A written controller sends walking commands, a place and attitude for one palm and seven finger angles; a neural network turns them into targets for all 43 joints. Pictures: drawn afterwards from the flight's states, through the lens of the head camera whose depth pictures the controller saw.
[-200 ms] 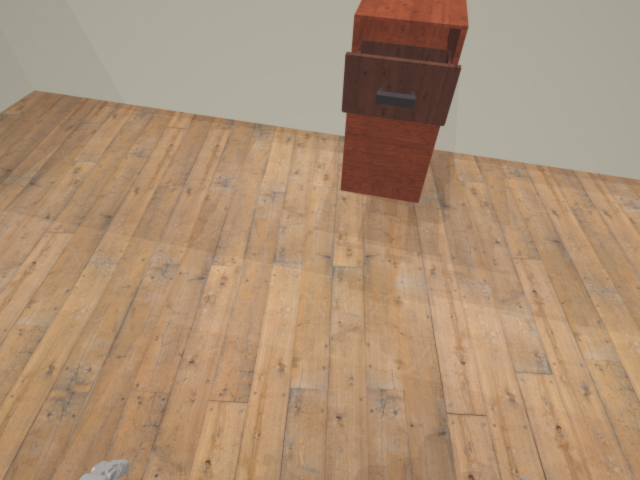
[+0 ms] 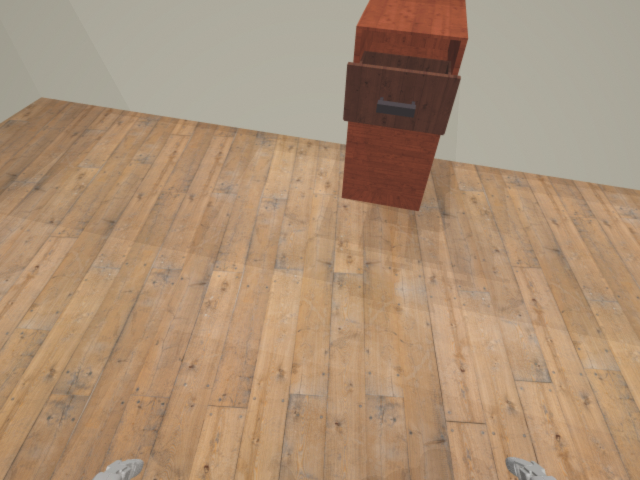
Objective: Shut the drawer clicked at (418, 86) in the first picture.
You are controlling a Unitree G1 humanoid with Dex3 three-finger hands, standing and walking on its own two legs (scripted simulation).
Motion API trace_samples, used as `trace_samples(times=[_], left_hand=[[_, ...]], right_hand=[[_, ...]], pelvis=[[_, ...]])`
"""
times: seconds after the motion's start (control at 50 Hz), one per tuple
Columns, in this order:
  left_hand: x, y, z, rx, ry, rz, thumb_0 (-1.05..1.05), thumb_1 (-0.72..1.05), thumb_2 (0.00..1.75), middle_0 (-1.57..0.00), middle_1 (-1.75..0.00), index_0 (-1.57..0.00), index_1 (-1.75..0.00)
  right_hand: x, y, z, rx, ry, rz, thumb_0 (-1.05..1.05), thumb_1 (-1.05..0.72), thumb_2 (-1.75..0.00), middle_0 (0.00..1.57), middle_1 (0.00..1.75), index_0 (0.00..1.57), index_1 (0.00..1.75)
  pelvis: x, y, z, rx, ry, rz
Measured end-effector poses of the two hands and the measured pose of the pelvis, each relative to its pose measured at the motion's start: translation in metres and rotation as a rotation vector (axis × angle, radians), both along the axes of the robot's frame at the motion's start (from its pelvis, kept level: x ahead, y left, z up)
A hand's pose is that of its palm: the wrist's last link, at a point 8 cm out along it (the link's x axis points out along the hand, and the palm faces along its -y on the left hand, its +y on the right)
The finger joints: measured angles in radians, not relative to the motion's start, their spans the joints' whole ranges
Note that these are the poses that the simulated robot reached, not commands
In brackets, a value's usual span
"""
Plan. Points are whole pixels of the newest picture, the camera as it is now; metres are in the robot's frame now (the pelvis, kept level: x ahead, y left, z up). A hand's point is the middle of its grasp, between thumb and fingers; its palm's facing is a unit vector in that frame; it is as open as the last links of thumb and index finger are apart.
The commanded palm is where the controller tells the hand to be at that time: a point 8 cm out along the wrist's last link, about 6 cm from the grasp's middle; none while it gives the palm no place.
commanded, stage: stand and wait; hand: left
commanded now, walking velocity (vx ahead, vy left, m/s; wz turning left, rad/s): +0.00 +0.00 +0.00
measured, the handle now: (396, 105) +1.15 -0.16 -0.09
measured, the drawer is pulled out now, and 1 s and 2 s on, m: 0.30 0.30 0.30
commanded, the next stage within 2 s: look at it before walking up in 0.70 s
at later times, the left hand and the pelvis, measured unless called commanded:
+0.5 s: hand out of the picture +0.04 +0.24 -0.15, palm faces -0.02 -0.94 -0.33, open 7.4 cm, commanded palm none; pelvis -0.02 -0.01 +0.01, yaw +0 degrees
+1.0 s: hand out of the picture +0.04 +0.23 -0.15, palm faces -0.02 -0.95 -0.32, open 7.4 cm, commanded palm none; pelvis -0.03 -0.02 +0.01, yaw +0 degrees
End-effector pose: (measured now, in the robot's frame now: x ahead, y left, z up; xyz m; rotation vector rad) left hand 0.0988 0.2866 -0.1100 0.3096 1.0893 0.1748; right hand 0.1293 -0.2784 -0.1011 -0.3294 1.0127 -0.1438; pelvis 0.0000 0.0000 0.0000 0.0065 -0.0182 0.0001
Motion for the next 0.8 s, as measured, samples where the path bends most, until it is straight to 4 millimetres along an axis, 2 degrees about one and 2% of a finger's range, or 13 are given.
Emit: trace_samples(times=[0.12,0.4,0.58,0.8], left_hand=[[-0.017,-0.004,-0.003,-0.007,0.035,0.015,0.01,0.9,0.9,-0.2,-0.3,-0.21,-0.3],[-0.058,-0.005,-0.005,0.005,0.124,0.042,0.01,0.9,0.9,-0.2,-0.3,-0.21,-0.3],[-0.064,-0.008,-0.005,0.003,0.129,0.037,0.01,0.9,0.9,-0.2,-0.3,-0.21,-0.3],[-0.064,-0.013,-0.004,-0.006,0.111,0.029,0.01,0.9,0.9,-0.2,-0.3,-0.21,-0.3]], right_hand=[[-0.012,-0.005,-0.002,-0.002,0.03,-0.009,0.01,-0.9,-0.9,0.2,0.3,0.2,0.3],[-0.067,-0.024,-0.01,-0.016,0.156,-0.059,0.01,-0.9,-0.9,0.2,0.3,0.2,0.3],[-0.09,-0.027,-0.012,-0.009,0.194,-0.074,0.01,-0.9,-0.9,0.2,0.3,0.2,0.3],[-0.097,-0.026,-0.012,-0.001,0.19,-0.079,0.01,-0.9,-0.9,0.2,0.3,0.2,0.3]], pelvis=[[-0.004,-0.004,0.002,0.0,-0.005,0.002],[-0.018,-0.012,0.005,-0.002,-0.017,0.0],[-0.026,-0.015,0.006,-0.002,-0.018,-0.001],[-0.032,-0.016,0.007,-0.002,-0.02,-0.003]])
